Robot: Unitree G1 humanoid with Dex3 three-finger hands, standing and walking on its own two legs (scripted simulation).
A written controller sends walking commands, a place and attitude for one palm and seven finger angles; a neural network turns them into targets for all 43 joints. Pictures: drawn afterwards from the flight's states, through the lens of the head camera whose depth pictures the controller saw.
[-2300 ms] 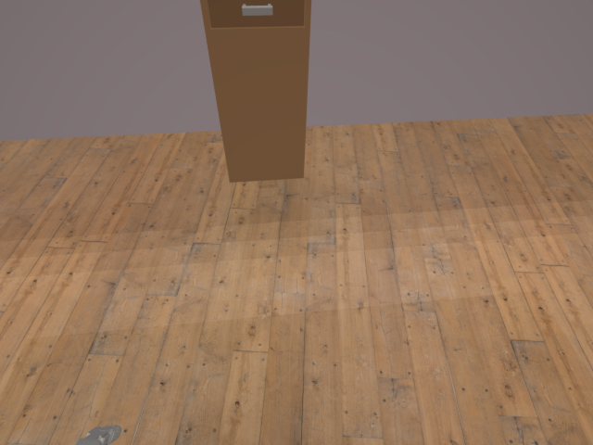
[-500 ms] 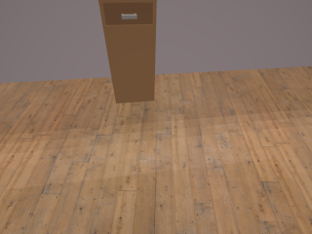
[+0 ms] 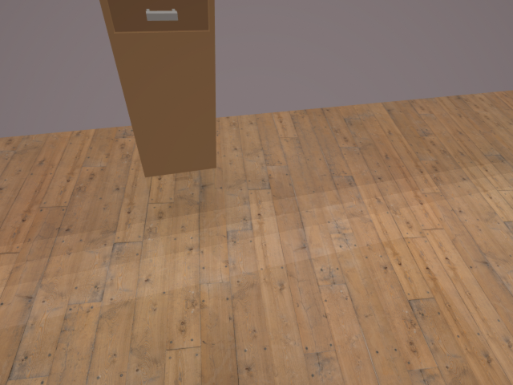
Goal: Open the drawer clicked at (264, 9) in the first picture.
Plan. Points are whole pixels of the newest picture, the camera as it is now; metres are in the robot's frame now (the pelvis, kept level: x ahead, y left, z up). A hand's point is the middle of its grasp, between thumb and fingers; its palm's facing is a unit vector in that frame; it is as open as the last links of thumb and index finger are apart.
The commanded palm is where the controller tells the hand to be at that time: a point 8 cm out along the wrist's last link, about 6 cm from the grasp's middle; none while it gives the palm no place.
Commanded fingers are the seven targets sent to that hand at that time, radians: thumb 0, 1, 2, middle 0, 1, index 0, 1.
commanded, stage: walk to a spot facing it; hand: left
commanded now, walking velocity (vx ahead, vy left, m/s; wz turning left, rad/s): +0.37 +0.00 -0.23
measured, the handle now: (161, 13) +1.21 +0.42 +0.05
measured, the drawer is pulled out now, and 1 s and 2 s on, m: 0.00 0.00 0.00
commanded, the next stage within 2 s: turn to face it in 1.10 s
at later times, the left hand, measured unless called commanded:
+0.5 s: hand (196, 280) +0.36 +0.14 -0.18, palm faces -0.13 -0.98 -0.16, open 7.3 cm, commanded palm none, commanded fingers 0.00 0.90 0.90 -0.20 -0.30 -0.20 -0.30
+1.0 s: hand (179, 225) +0.49 +0.21 -0.17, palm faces -0.21 -0.97 -0.14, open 7.3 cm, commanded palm none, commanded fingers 0.00 0.90 0.90 -0.20 -0.30 -0.20 -0.30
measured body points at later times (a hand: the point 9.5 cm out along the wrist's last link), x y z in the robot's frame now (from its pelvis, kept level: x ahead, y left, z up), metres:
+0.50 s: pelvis +0.24 -0.02 -0.01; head +0.27 -0.01 +0.44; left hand +0.36 +0.20 -0.16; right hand +0.11 -0.20 -0.15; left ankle +0.11 +0.10 -0.62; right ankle +0.29 -0.09 -0.73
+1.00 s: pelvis +0.46 +0.04 +0.01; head +0.48 +0.06 +0.46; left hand +0.50 +0.26 -0.16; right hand +0.47 -0.21 -0.12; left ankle +0.50 +0.12 -0.73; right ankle +0.38 -0.08 -0.63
